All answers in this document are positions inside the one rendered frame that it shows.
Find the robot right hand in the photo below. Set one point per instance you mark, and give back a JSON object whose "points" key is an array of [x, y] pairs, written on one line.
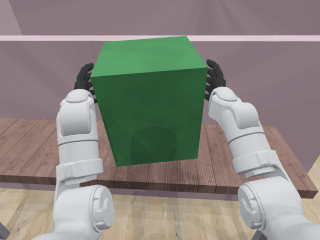
{"points": [[217, 78]]}

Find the right robot upper arm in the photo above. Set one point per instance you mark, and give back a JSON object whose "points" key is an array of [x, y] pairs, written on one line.
{"points": [[272, 206]]}

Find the left robot forearm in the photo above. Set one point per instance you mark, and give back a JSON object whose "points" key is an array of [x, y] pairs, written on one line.
{"points": [[77, 138]]}

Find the table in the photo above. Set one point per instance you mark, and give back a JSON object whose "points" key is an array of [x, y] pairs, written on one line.
{"points": [[29, 154]]}

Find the carton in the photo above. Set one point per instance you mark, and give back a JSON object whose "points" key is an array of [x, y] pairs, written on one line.
{"points": [[150, 93]]}

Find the right robot forearm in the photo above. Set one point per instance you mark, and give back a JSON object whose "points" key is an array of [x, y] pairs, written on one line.
{"points": [[246, 138]]}

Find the left robot upper arm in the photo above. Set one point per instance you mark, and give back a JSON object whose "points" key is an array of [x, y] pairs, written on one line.
{"points": [[81, 213]]}

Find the robot left hand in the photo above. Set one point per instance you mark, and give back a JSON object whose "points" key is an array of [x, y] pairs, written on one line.
{"points": [[82, 79]]}

